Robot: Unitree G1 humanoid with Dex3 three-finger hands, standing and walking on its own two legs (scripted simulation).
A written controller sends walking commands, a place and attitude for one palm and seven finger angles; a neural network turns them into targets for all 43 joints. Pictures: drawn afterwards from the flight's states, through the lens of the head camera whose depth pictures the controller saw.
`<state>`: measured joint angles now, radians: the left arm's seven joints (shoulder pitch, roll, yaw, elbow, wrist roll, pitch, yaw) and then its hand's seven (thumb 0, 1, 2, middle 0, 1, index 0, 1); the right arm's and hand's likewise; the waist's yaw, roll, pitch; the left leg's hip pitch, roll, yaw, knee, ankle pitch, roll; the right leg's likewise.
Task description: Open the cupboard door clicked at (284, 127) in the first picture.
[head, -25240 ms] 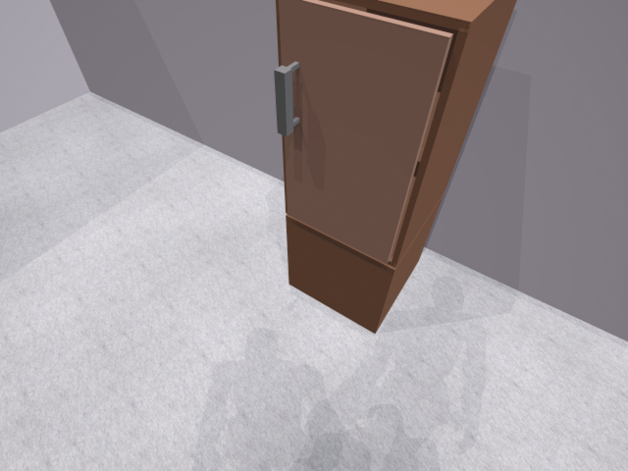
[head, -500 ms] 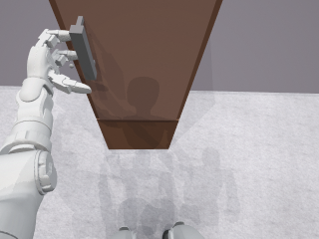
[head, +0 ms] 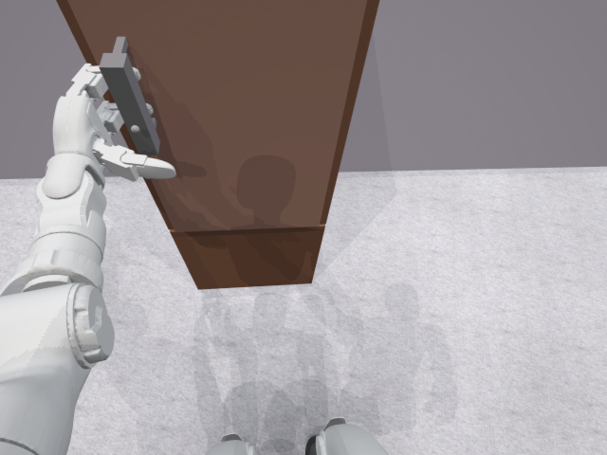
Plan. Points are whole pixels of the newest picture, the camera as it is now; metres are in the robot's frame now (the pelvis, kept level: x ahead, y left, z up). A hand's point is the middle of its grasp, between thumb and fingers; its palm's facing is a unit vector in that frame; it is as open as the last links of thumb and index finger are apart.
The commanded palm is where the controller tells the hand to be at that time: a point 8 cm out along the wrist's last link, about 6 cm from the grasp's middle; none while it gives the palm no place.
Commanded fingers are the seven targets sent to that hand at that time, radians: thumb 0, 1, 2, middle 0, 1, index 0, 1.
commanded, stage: slide the fingers in behind the handle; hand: left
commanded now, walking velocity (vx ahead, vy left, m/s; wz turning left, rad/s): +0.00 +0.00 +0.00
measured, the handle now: (136, 99) +0.57 +0.18 +0.10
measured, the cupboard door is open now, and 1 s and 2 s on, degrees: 0 0 35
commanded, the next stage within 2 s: close the thumb around the handle in 0.24 s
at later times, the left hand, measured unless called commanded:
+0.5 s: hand (137, 120) +0.53 +0.17 +0.11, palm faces -0.01 -1.00 +0.01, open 13.1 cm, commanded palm +0.50 +0.22 +0.10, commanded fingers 0.00 0.00 0.52 -0.34 -1.25 -0.34 -1.25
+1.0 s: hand (149, 128) +0.52 +0.16 +0.10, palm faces -0.03 -1.00 +0.01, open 6.0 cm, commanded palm +0.50 +0.21 +0.10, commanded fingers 0.00 0.90 0.90 -0.40 -1.35 -0.40 -1.35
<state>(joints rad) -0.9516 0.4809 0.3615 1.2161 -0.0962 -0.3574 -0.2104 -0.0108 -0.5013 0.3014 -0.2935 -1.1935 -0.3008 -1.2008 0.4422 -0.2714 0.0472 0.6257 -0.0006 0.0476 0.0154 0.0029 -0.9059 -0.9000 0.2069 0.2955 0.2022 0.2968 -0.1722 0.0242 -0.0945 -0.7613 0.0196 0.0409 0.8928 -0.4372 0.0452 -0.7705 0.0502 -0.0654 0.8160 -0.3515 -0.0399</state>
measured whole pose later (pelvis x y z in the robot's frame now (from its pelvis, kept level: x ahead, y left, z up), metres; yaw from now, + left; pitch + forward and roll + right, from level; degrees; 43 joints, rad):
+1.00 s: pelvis +0.01 +0.01 +0.00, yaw +0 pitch +19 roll -3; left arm -0.95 0.43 0.35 1.20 -0.07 -0.37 -0.18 0.01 0.65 0.82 -0.37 -1.33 -0.39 -1.34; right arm 0.43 -0.27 0.04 0.62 -0.02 0.05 0.02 0.00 -0.91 -0.90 0.21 0.30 0.20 0.30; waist -0.18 0.03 -0.11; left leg -0.78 0.01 0.05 0.91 -0.46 0.06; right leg -0.79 0.04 -0.06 0.83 -0.37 -0.02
